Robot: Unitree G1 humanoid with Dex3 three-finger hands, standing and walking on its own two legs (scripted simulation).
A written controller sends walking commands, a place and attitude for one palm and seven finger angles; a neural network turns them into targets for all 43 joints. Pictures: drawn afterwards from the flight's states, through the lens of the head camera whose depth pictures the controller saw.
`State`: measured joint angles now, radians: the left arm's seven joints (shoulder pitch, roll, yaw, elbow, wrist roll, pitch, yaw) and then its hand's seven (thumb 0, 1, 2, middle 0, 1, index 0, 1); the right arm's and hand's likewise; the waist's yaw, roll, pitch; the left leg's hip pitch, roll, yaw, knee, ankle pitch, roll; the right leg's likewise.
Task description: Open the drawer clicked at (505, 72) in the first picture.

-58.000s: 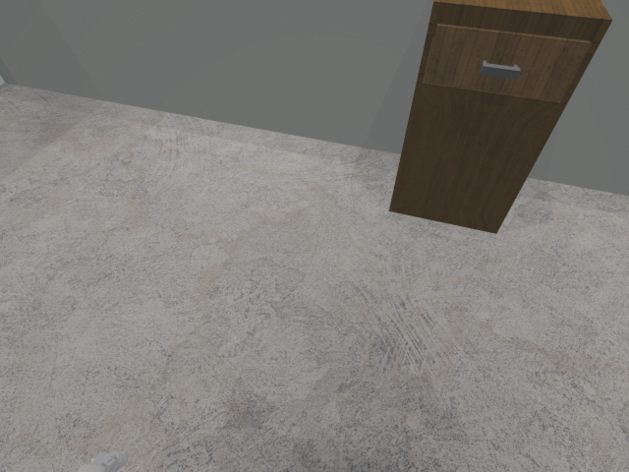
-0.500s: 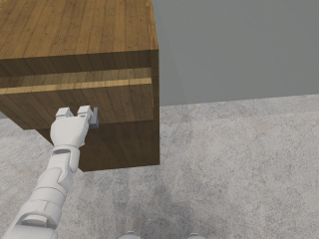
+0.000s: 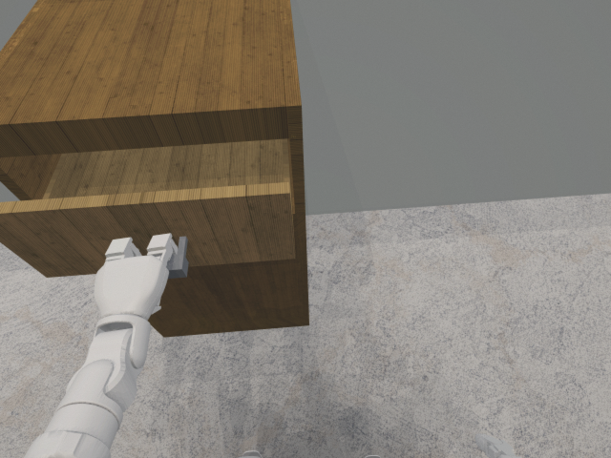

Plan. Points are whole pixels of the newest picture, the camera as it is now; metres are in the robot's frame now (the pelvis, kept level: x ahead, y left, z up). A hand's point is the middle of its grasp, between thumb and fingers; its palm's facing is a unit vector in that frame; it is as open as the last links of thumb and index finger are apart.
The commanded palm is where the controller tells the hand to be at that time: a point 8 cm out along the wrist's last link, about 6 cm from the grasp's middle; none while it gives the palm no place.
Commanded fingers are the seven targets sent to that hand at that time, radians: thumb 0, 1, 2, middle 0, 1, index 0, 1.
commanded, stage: pull the drawer open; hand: left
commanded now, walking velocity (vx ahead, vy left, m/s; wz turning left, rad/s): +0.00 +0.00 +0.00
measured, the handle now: (150, 256) +0.40 +0.24 -0.01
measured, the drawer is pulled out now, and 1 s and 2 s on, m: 0.10 0.23 0.30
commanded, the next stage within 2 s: open the thumb to release the handle in 1.74 s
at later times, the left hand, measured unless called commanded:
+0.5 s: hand (144, 338) +0.28 +0.23 -0.03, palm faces -0.04 -0.06 -1.00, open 6.2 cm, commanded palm +0.24 +0.23 +0.02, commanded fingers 0.00 0.90 0.90 -0.40 -1.35 -0.40 -1.35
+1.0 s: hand (135, 393) +0.21 +0.22 -0.03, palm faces -0.03 -0.07 -1.00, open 6.2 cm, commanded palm +0.18 +0.23 +0.02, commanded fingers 0.00 0.90 0.90 -0.40 -1.35 -0.40 -1.35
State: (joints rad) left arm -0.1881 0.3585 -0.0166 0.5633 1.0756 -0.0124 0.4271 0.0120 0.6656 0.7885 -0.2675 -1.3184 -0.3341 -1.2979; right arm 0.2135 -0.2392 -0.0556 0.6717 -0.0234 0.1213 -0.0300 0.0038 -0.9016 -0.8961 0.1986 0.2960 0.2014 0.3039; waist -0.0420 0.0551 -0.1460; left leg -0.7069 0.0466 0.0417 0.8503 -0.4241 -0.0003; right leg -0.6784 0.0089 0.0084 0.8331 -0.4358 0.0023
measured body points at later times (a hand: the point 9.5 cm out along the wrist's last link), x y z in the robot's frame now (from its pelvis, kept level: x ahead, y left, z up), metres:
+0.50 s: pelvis +0.00 -0.01 +0.00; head +0.05 -0.03 +0.45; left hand +0.28 +0.23 +0.03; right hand +0.16 -0.25 -0.12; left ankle -0.01 +0.12 -0.70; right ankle -0.03 -0.12 -0.70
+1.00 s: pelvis -0.01 -0.01 -0.01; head +0.05 -0.04 +0.44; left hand +0.21 +0.22 +0.03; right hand +0.18 -0.25 -0.12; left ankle -0.01 +0.12 -0.70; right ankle -0.03 -0.12 -0.70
